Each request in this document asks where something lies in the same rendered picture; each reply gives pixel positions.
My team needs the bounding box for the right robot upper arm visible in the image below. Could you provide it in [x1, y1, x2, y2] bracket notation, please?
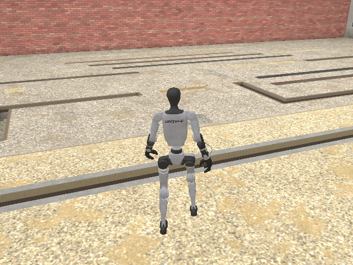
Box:
[186, 111, 201, 142]

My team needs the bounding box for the humanoid robot torso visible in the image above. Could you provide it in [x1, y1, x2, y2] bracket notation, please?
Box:
[162, 109, 188, 166]

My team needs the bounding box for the robot right forearm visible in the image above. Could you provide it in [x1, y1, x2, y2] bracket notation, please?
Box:
[197, 133, 210, 160]

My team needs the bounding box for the left robot upper arm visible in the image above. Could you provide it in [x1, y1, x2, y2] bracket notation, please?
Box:
[149, 112, 163, 142]

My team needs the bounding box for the robot left forearm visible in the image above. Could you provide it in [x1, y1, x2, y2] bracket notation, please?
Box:
[146, 134, 154, 152]

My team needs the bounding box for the left robot hand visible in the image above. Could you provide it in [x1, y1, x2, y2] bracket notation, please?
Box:
[145, 150, 158, 160]

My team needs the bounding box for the robot left thigh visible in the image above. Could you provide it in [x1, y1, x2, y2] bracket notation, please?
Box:
[158, 155, 169, 199]

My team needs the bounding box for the right robot hand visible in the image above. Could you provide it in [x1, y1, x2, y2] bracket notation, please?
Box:
[200, 158, 212, 173]

